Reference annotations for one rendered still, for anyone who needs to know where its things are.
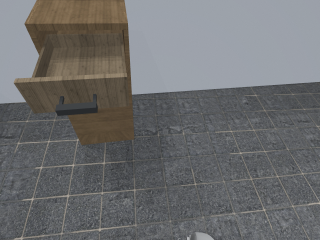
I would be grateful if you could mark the drawer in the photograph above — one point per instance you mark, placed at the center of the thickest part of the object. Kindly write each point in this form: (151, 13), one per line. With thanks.
(77, 66)

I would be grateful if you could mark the cabinet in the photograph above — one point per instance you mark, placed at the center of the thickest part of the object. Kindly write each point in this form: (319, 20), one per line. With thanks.
(50, 17)

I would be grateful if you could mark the handle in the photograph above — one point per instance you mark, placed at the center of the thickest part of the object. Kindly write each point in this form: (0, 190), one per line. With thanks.
(76, 108)

